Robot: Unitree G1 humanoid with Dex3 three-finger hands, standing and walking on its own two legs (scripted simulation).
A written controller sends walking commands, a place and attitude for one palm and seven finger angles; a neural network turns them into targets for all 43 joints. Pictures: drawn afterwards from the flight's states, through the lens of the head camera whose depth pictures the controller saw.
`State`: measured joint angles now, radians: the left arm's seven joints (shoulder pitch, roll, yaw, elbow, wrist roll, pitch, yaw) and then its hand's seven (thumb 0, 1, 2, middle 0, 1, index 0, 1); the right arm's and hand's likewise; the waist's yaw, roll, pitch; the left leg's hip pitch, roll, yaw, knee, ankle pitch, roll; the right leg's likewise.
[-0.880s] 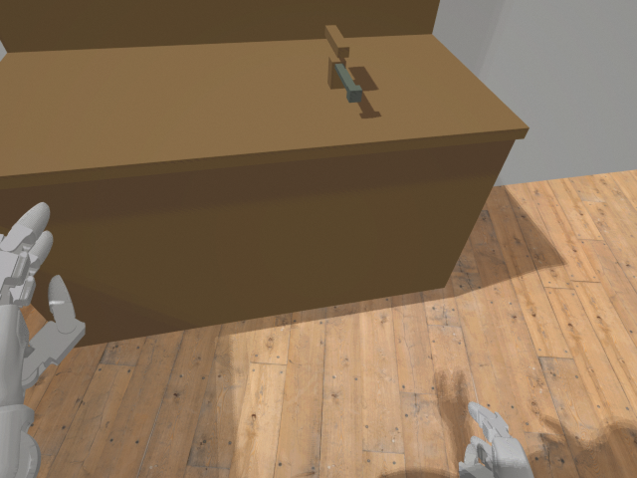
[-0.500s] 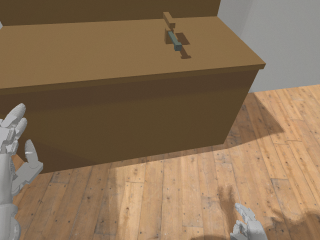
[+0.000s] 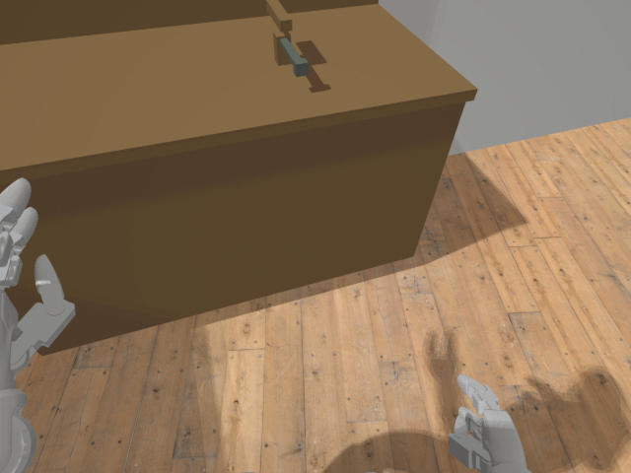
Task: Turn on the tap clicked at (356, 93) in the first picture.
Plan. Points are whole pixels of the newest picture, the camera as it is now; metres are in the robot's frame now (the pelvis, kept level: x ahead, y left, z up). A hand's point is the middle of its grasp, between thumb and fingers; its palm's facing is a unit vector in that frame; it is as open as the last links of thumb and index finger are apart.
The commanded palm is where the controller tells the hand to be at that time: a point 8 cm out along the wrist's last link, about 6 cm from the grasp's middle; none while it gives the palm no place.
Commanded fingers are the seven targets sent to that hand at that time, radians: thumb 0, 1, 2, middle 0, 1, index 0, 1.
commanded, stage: walk to a spot facing it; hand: left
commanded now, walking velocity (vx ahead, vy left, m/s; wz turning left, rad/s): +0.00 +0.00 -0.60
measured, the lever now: (300, 67) +0.88 +0.11 +0.08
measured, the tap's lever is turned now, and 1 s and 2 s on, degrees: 0 0 0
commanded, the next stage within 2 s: turn to face it in 1.56 s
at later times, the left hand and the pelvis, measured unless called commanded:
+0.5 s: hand (204, 291) +0.24 +0.13 +0.17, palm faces +0.19 -0.88 -0.43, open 7.4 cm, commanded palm +0.19 +0.19 +0.20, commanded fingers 0.00 0.90 0.90 -0.20 -0.30 -0.20 -0.30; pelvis -0.04 -0.03 -0.01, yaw -16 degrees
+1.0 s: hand (338, 262) +0.28 +0.01 +0.19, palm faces -0.10 -0.90 -0.42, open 7.4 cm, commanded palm +0.25 +0.07 +0.20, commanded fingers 0.00 0.90 0.90 -0.20 -0.30 -0.20 -0.30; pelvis -0.04 -0.07 +0.01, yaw -34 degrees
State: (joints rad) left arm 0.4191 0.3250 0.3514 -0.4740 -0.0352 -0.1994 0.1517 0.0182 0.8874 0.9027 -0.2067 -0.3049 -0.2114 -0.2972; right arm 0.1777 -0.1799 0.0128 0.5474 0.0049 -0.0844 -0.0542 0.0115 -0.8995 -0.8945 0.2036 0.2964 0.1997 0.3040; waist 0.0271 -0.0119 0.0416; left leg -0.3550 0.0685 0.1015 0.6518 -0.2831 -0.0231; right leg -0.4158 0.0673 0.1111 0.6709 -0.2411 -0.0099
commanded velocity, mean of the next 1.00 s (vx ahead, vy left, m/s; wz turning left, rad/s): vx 0.17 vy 0.00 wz -0.53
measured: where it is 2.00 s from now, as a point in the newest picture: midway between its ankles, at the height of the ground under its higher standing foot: outside the picture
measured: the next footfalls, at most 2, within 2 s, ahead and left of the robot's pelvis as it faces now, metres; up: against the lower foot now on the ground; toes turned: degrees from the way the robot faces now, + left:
right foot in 0.44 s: +0.01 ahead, -0.13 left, +0.00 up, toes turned -18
left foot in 0.84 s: +0.05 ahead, +0.07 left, +0.00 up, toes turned -24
